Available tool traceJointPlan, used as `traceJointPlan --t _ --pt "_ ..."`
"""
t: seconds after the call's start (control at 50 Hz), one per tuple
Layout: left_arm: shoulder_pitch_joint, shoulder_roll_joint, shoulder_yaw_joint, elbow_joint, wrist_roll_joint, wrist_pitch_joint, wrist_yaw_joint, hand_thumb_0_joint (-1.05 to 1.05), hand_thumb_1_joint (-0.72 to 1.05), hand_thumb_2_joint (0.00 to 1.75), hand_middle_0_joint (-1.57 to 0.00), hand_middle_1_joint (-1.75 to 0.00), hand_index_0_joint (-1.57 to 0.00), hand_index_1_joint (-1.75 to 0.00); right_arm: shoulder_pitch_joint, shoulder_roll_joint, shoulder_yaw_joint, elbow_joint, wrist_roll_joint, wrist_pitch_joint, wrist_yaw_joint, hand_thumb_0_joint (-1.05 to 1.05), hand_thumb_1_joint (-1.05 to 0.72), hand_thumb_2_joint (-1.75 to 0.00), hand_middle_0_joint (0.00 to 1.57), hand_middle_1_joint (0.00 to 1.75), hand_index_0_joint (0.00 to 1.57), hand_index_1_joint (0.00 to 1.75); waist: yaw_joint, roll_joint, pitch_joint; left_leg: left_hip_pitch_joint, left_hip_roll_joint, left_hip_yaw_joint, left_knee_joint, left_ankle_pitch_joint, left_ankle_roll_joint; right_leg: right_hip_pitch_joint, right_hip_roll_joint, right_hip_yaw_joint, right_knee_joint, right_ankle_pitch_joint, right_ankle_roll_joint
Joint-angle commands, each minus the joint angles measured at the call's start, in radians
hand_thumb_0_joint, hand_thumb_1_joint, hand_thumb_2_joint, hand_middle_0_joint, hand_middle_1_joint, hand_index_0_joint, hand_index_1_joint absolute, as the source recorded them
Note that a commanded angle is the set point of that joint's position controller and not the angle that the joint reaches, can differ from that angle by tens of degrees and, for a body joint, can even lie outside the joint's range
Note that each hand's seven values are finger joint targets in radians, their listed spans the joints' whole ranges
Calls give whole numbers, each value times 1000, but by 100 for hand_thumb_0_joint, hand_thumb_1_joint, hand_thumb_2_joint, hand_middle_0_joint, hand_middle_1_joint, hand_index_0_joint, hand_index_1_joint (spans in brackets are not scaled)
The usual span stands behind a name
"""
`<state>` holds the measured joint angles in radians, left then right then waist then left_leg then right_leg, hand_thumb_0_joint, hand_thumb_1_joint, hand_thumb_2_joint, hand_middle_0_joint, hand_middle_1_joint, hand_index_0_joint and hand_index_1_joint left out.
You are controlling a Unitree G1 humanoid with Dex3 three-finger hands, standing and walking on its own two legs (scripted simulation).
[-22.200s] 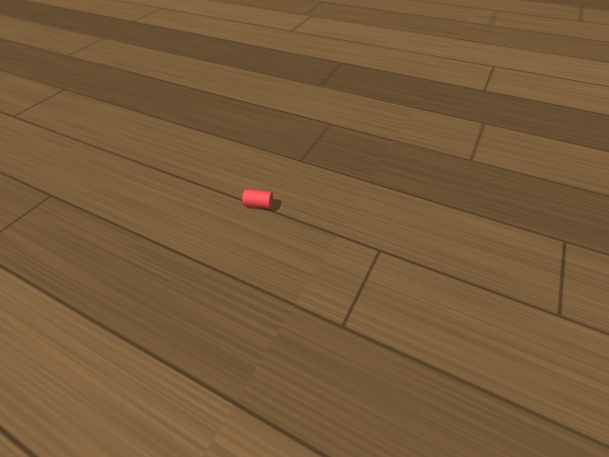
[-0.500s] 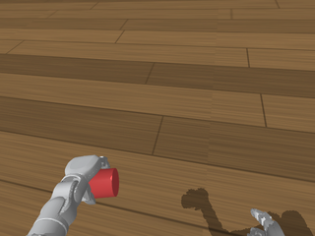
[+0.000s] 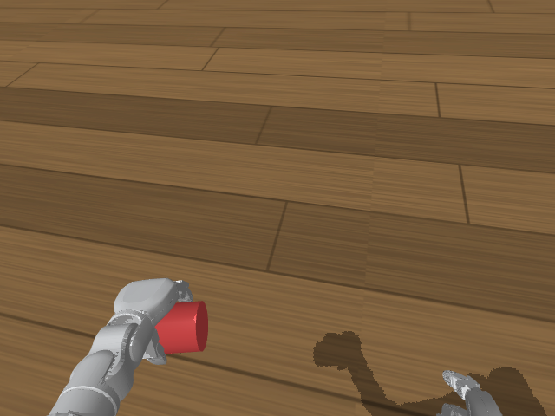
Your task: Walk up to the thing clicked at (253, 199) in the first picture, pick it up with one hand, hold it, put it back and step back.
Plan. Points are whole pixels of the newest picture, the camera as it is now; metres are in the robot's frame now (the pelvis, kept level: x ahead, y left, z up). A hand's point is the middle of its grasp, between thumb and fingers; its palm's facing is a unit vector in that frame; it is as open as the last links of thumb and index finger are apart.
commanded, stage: crouch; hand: left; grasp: from above
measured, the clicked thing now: (164, 328) +0.29 +0.22 -0.08
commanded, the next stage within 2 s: lower in 1.74 s
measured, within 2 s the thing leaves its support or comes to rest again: neither
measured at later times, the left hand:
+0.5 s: hand (194, 340) +0.34 +0.23 -0.27, palm faces -0.40 +0.05 -0.92, open 10.5 cm
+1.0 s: hand (213, 354) +0.37 +0.23 -0.47, palm faces -0.45 +0.00 -0.90, open 10.5 cm
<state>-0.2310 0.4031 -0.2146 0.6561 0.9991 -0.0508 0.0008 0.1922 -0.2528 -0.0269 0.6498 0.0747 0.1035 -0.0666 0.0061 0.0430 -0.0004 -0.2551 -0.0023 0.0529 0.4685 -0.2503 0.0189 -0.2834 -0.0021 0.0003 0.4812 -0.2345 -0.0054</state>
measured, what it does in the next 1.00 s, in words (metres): lowers itself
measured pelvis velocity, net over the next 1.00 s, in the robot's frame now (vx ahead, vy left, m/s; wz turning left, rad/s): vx -0.08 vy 0.00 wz -0.01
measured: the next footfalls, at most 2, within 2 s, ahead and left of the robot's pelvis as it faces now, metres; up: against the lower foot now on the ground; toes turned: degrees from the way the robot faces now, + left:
none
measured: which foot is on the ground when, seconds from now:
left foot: down 0.00-1.00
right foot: down 0.00-1.00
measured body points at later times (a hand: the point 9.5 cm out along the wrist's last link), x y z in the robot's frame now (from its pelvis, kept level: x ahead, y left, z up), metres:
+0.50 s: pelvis -0.06 +0.01 -0.16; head +0.08 +0.02 +0.26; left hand +0.36 +0.22 -0.22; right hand -0.01 -0.29 -0.28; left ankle -0.01 +0.11 -0.74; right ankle +0.01 -0.12 -0.74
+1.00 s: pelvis -0.08 +0.00 -0.32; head +0.14 +0.04 +0.07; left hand +0.39 +0.23 -0.42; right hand -0.03 -0.27 -0.44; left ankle -0.01 +0.11 -0.74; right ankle +0.01 -0.12 -0.74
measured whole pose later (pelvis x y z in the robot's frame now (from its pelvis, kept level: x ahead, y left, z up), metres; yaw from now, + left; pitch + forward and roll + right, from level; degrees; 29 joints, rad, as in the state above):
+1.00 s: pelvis -0.08 +0.00 -0.32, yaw -1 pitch +38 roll -5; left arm -0.88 0.54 0.00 1.34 1.22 -0.12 0.39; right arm 0.19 -0.25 -0.01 0.74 -0.09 -0.07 0.05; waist -0.20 0.03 -0.18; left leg -2.00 0.01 -0.02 1.99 -0.67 0.04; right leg -1.97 -0.03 -0.07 1.93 -0.63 -0.01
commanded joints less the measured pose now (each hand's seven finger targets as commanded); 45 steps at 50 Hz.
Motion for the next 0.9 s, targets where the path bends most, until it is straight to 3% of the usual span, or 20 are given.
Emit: traceJointPlan --t 0.0,0.1,0.18,0.24,0.28,0.4,0.46,0.5,0.58,0.62,0.66,0.7,0.72,0.74,0.76,0.8,0.82,0.84,0.88 --pt "-339 173 108 -35 45 -21 140 0 63 79 -105 -52 -103 -55 -17 -136 -51 -90 -19 -27 2 0 -88 -90 20 30 20 30 -35 -75 -207 2 -15 -26 51 219 0 -44 22 -1 15 181 -15" --pt "-465 126 60 123 107 -18 244 0 66 75 -105 -57 -104 -58 33 -148 -71 -48 -41 -32 26 0 -89 -90 20 30 20 30 -75 -44 -297 -158 -19 -28 243 167 -10 -243 21 -1 180 143 -15" --pt "-568 125 70 208 134 -33 311 0 65 77 -105 -59 -104 -60 81 -155 -88 -30 -58 -55 41 0 -89 -90 20 30 20 30 -88 -10 -440 -328 -11 -37 453 146 -7 -448 26 -3 374 107 -24" --pt "-590 135 84 310 166 -27 359 0 68 74 -105 -60 -106 -60 102 -163 -91 -31 -65 -64 44 0 -89 -90 20 30 20 30 -96 -13 -487 -489 -15 -40 569 74 -3 -557 28 -8 490 52 -25" --pt "-651 185 118 320 170 -23 384 0 72 73 -107 -62 -108 -61 114 -171 -93 -20 -73 -73 42 0 -89 -90 20 30 20 30 -87 23 -539 -565 -14 -49 628 40 -6 -646 28 -10 562 15 -31" --pt "-759 209 141 380 166 1 409 0 73 79 -110 -61 -110 -61 142 -177 -97 -5 -91 -107 30 0 -89 -90 20 30 20 30 -128 34 -678 -801 -14 -68 816 -77 3 -822 28 -19 760 -68 -34" --pt "-797 261 173 388 158 18 415 0 73 78 -110 -60 -110 -61 149 -184 -103 0 -97 -120 27 0 -89 -90 20 30 20 30 -121 66 -753 -849 -9 -75 878 -106 1 -899 22 -25 834 -106 -39" --pt "-832 239 160 434 156 24 410 0 71 77 -109 -59 -109 -60 153 -178 -97 11 -102 -127 27 0 -89 -90 20 30 20 30 -150 47 -728 -951 -11 -76 918 -168 4 -947 22 -27 873 -150 -39" --pt "-901 303 192 454 151 13 388 0 70 84 -110 -61 -109 -63 156 -198 -95 11 -114 -141 34 0 -89 -90 20 30 20 30 -169 69 -753 -1022 -8 -105 987 -288 -1 -1094 16 -39 959 -268 -44" --pt "-899 267 177 488 145 -3 377 0 70 83 -108 -63 -108 -63 154 -197 -90 14 -116 -148 40 0 -89 -90 20 30 20 30 -190 58 -734 -1079 -9 -117 1021 -350 0 -1162 16 -48 999 -322 -45" --pt "-946 308 193 477 145 -28 374 0 73 83 -110 -62 -110 -62 158 -203 -86 22 -121 -157 48 0 -89 -90 20 30 20 30 -201 72 -733 -1114 -9 -136 1049 -403 2 -1218 12 -52 1033 -365 -42" --pt "-969 337 206 459 159 -54 374 0 74 86 -113 -61 -111 -62 167 -199 -78 33 -126 -162 56 0 -89 -90 20 30 20 30 -201 84 -771 -1141 -11 -128 1095 -397 3 -1242 11 -52 1069 -361 -43" --pt "-1005 322 193 433 162 -66 375 0 75 88 -112 -63 -111 -64 164 -187 -67 27 -129 -167 60 0 -89 -90 20 30 20 30 -213 80 -786 -1160 -11 -124 1121 -402 5 -1258 11 -54 1079 -365 -40" --pt "-965 338 206 504 177 -66 381 0 74 89 -111 -63 -110 -65 171 -209 -70 43 -130 -170 62 0 -89 -90 20 30 20 30 -217 90 -770 -1174 -11 -132 1133 -409 3 -1300 7 -57 1101 -369 -39" --pt "-1009 369 219 449 182 -78 392 0 74 90 -112 -64 -111 -65 173 -202 -62 42 -134 -172 67 0 -89 -90 20 30 20 30 -208 128 -800 -1185 -15 -118 1152 -396 3 -1296 10 -53 1118 -360 -43" --pt "-964 340 213 547 205 -70 408 0 74 86 -111 -61 -111 -62 187 -215 -62 58 -142 -176 75 0 -89 -90 20 30 20 30 -215 141 -801 -1161 -10 -129 1185 -344 -4 -1358 2 -61 1155 -317 -43" --pt "-1018 353 222 476 203 -76 418 0 73 85 -111 -61 -110 -62 197 -206 -60 58 -145 -176 81 0 -89 -90 20 30 20 30 -215 167 -849 -1156 -13 -114 1203 -311 -3 -1340 6 -62 1167 -291 -46" --pt "-992 351 219 536 217 -69 424 0 69 86 -109 -61 -108 -62 196 -212 -57 62 -146 -177 86 0 -89 -90 20 30 20 30 -214 182 -842 -1163 -14 -114 1212 -285 -5 -1352 5 -64 1183 -271 -47" --pt "-1004 363 233 532 216 -62 437 0 68 85 -108 -59 -107 -60 196 -207 -57 64 -151 -180 97 0 -89 -90 20 30 20 30 -209 195 -855 -1151 -11 -120 1239 -251 -6 -1385 4 -71 1214 -252 -48"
